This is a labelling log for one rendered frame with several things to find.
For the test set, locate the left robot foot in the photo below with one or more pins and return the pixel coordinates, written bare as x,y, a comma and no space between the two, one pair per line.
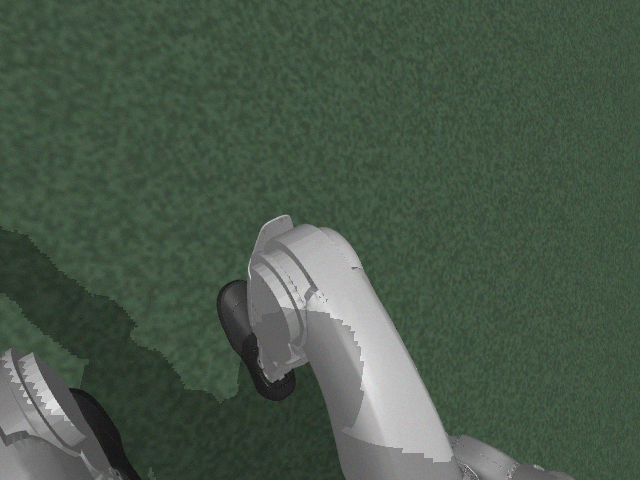
106,433

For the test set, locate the right robot hand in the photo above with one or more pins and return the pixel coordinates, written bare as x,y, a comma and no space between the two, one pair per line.
479,460

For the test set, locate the right robot foot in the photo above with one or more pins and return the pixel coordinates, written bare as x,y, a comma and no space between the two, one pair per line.
233,314

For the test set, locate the right robot arm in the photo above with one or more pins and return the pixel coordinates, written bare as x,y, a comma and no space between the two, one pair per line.
531,471

